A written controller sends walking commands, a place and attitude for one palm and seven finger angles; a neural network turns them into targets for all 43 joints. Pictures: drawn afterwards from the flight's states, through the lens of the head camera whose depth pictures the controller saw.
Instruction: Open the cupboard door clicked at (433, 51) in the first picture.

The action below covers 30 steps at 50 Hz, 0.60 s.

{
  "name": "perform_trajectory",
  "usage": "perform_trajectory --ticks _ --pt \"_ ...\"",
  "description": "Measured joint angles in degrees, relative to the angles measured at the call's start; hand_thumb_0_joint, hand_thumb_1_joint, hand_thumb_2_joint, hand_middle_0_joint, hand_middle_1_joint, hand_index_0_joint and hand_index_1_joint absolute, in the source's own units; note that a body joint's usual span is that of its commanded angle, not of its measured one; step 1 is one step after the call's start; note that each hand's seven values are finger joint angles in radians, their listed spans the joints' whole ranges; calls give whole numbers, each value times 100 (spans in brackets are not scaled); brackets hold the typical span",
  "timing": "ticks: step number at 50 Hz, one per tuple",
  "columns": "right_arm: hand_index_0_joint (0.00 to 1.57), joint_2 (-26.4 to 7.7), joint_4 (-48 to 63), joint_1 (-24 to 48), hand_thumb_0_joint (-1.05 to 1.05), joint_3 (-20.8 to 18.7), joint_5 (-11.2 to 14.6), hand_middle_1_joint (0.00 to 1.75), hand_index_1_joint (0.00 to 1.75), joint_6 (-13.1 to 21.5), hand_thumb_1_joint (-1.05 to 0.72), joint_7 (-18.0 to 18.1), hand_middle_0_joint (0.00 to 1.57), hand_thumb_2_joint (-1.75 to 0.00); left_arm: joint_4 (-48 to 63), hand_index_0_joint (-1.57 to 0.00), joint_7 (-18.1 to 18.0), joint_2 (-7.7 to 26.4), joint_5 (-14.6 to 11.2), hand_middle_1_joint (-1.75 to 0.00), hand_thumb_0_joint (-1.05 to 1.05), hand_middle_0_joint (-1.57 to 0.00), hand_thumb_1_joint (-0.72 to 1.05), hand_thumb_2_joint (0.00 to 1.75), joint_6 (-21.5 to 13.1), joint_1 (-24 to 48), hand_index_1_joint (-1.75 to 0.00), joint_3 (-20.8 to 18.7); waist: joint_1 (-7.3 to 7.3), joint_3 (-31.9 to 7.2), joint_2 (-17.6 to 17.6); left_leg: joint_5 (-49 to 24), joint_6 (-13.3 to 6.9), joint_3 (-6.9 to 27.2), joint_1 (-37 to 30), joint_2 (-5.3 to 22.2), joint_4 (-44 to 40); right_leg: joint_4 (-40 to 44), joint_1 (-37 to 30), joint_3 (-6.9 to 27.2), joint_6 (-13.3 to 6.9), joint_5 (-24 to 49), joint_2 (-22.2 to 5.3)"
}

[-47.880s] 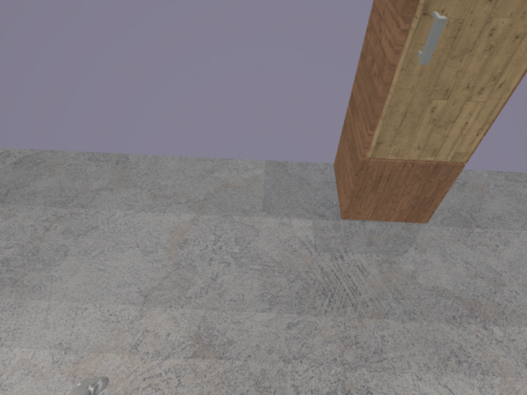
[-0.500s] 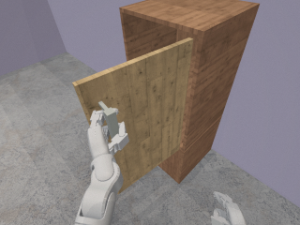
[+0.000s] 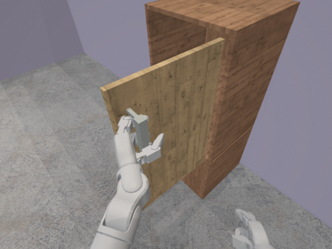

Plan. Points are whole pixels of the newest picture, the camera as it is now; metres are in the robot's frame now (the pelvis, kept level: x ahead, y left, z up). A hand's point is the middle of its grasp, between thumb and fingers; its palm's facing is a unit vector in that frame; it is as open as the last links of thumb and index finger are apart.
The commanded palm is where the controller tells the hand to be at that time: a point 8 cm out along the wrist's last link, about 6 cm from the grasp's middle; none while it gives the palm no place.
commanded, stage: open thumb and fingers to let go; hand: left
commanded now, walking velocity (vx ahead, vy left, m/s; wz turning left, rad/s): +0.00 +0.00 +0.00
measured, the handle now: (138, 132) +0.36 +0.10 +0.12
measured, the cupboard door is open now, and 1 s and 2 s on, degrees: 88 88 88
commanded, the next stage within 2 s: slide the hand sideways off the handle in 0.52 s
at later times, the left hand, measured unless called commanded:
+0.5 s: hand (150, 140) +0.33 +0.07 +0.13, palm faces +0.33 -0.94 -0.01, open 14.8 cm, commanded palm +0.28 +0.11 +0.12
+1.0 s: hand (146, 156) +0.28 +0.07 +0.13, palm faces -0.07 -1.00 +0.04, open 16.3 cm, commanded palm +0.25 +0.12 +0.12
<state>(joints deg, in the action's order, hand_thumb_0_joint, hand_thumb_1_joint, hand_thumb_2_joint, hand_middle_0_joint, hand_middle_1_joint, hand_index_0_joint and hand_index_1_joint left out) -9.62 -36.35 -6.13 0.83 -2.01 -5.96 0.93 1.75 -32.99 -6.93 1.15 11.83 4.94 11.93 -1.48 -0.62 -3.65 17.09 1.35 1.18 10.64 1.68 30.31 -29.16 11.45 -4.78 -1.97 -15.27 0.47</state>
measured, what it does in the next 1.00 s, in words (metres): stands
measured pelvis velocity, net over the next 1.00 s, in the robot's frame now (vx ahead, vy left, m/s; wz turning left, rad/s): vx -0.01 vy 0.02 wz -0.02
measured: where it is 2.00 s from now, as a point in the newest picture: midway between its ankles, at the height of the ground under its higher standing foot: outside the picture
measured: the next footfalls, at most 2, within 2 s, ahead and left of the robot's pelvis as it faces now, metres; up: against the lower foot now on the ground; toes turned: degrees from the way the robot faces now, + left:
none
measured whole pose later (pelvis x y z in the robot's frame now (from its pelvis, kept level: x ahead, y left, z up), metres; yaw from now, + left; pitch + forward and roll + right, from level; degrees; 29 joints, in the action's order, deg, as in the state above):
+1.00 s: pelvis -0.01 +0.02 +0.00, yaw -1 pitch -3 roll +0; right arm -10.5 -32.5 -11.0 2.6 1.2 -2.7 0.5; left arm 2.9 -7.1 0.0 -5.5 5.3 1.3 10.4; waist -1.7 -0.8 -2.6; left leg 16.8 -0.3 -0.9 10.9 0.2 30.7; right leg -30.6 12.8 -2.6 -0.4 -14.8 -1.0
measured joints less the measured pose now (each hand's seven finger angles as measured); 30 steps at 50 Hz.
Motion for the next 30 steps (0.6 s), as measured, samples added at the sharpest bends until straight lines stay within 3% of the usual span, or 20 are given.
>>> perform_trajectory --ticks 13,23,30 --pt "20 76 -197 -21 1 38 15 30 30 -10 -90 -25 20 -90 -884 -34 -318 -132 93 -117 0 -31 -34 37 -65 822 -118 -2 -12 78 111 -46 -132 -56 138 -121 125 -43 104 58 125 106 -121" --pt "21 123 -267 -151 1 25 14 30 30 -62 -90 -85 20 -90 -1086 -27 -418 -178 110 -82 -1 -25 -48 31 -105 1024 -82 66 -5 71 169 -50 -192 -153 238 -172 174 -122 246 156 182 126 -173" --pt "20 101 -276 -147 1 4 11 30 30 -94 -90 -125 20 -90 -1018 -36 -343 -168 60 -65 -1 -35 -50 30 -40 979 -69 31 -18 32 155 -37 -199 -172 252 -160 201 -122 256 175 188 136 -161"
